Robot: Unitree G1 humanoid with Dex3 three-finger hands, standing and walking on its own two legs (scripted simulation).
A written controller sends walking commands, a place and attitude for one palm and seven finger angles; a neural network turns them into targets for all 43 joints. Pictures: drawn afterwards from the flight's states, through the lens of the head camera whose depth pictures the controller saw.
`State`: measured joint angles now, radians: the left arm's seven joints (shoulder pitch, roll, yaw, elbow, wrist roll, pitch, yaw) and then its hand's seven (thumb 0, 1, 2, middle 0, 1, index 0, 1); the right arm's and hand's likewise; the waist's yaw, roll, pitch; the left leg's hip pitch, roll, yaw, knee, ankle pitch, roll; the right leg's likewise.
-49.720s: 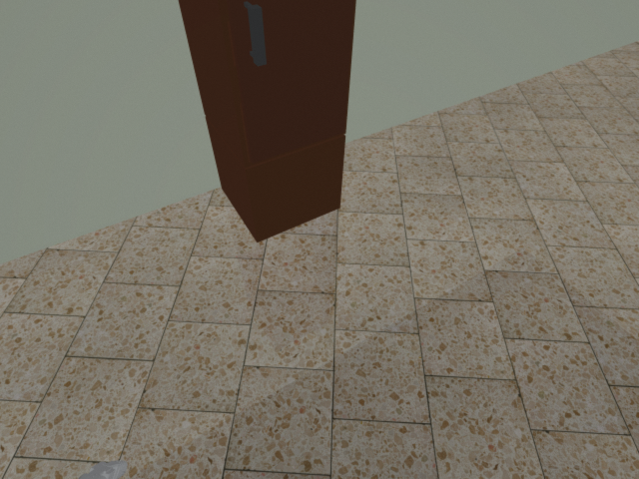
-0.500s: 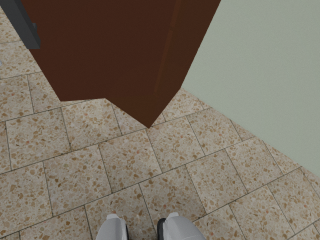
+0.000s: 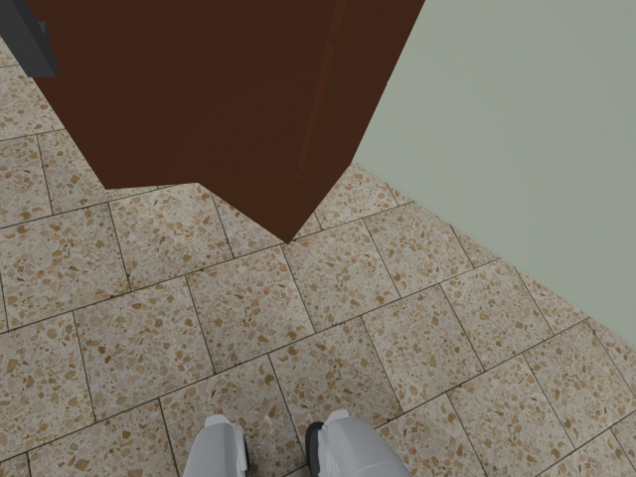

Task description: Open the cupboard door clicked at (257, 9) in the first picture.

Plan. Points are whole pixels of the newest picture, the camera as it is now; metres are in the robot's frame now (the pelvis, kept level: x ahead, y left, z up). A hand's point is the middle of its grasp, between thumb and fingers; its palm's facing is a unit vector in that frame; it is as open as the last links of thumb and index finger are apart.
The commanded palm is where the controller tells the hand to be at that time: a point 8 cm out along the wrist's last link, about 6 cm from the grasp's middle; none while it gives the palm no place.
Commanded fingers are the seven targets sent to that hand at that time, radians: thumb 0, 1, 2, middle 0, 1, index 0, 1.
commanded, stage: slide the fingers in behind the handle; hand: left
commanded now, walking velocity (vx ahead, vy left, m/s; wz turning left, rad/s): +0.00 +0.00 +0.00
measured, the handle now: out of the picture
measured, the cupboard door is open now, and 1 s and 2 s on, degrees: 44 44 44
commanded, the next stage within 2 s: close the thumb around the handle in 1.70 s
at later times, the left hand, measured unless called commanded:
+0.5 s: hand out of the picture +0.55 +0.29 +0.13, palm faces +0.07 -1.00 +0.01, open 13.9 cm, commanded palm +0.53 +0.32 +0.12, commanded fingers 0.00 -0.50 0.30 -0.30 -1.20 -0.30 -1.20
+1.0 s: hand out of the picture +0.54 +0.25 +0.13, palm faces +0.09 -1.00 -0.01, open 13.9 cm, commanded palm +0.53 +0.29 +0.12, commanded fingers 0.00 -0.50 0.30 -0.30 -1.20 -0.30 -1.20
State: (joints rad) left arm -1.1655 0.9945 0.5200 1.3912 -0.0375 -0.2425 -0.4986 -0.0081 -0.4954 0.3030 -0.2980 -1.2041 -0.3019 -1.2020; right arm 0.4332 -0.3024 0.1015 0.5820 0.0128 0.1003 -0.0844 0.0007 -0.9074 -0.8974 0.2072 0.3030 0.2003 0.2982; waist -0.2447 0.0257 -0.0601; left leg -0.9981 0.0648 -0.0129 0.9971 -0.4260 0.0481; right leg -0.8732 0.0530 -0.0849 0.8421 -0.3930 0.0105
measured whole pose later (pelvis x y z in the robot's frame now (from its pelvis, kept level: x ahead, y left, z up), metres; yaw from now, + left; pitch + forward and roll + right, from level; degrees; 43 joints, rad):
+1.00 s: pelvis +0.00 -0.01 +0.01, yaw +1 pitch +22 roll -5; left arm -1.11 0.79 0.46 1.34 -0.05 -0.26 -0.34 -0.01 -0.50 0.30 -0.30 -1.20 -0.30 -1.20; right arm 0.45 -0.29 0.07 0.61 0.00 0.09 -0.04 0.00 -0.91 -0.90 0.21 0.30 0.20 0.30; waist -0.23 0.04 -0.07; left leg -0.92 0.06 0.00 0.95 -0.41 0.03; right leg -0.81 0.05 -0.08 0.82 -0.39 0.00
